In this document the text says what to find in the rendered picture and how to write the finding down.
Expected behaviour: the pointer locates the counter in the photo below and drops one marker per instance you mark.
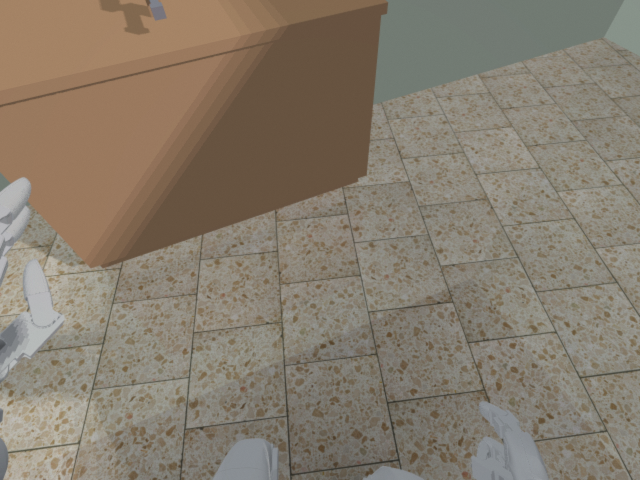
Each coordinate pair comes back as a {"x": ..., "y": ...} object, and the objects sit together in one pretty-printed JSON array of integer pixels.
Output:
[{"x": 138, "y": 134}]

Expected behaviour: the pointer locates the left robot hand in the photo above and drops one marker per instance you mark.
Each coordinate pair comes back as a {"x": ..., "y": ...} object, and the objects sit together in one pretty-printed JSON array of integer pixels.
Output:
[{"x": 28, "y": 333}]

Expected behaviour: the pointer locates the right robot hand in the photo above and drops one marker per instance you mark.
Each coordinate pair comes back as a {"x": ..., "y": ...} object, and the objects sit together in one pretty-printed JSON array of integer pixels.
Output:
[{"x": 518, "y": 459}]

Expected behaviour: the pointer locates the left robot thigh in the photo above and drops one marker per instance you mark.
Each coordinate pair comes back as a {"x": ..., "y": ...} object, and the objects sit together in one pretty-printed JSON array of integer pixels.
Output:
[{"x": 250, "y": 459}]

